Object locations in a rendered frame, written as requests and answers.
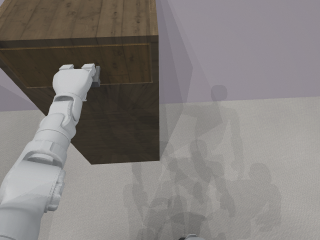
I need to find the cabinet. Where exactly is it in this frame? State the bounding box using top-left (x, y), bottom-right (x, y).
top-left (0, 0), bottom-right (160, 165)

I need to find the left robot hand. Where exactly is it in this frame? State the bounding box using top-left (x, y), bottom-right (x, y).
top-left (52, 63), bottom-right (96, 102)

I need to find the handle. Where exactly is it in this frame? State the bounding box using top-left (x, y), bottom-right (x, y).
top-left (91, 66), bottom-right (101, 88)

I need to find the drawer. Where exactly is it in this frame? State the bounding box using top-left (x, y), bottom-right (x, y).
top-left (0, 43), bottom-right (151, 87)

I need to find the left robot upper arm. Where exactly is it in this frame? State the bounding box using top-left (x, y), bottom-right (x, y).
top-left (0, 160), bottom-right (66, 240)

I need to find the robot left forearm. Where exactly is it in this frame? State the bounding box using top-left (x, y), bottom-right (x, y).
top-left (0, 92), bottom-right (83, 205)

